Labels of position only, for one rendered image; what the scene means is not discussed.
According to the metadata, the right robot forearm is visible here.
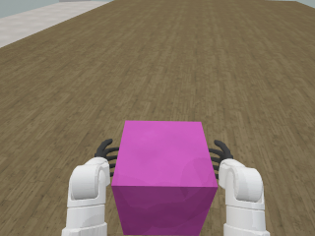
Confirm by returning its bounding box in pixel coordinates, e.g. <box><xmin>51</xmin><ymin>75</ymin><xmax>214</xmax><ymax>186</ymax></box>
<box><xmin>219</xmin><ymin>158</ymin><xmax>271</xmax><ymax>236</ymax></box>

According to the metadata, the carton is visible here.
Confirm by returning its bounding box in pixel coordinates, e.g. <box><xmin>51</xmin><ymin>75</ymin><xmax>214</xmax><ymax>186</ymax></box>
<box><xmin>111</xmin><ymin>120</ymin><xmax>219</xmax><ymax>236</ymax></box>

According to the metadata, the robot right hand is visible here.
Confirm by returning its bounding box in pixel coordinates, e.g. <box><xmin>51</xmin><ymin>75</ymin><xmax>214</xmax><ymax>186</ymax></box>
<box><xmin>208</xmin><ymin>140</ymin><xmax>233</xmax><ymax>180</ymax></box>

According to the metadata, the left robot forearm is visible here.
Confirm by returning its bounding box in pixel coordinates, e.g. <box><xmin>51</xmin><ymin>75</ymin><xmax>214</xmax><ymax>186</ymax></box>
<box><xmin>61</xmin><ymin>156</ymin><xmax>110</xmax><ymax>236</ymax></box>

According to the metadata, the robot left hand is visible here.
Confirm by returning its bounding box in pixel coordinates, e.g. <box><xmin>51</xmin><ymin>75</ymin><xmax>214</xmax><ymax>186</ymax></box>
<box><xmin>94</xmin><ymin>139</ymin><xmax>120</xmax><ymax>177</ymax></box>

